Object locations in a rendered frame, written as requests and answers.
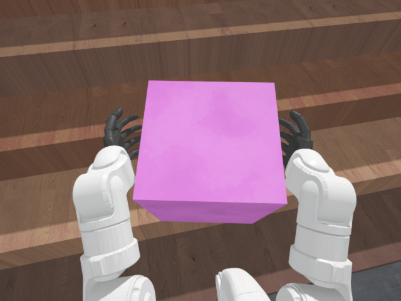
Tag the robot left forearm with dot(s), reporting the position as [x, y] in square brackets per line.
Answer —
[100, 199]

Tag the carton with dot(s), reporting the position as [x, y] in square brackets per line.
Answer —
[210, 152]

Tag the robot right forearm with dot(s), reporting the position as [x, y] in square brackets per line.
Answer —
[324, 221]

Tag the robot left hand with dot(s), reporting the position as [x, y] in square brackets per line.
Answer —
[114, 135]

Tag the robot right thigh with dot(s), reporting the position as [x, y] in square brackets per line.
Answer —
[235, 284]

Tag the robot right hand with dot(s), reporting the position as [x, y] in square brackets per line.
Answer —
[301, 138]

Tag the right robot upper arm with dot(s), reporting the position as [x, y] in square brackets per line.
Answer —
[305, 292]

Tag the left robot upper arm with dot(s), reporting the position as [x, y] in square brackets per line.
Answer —
[131, 288]

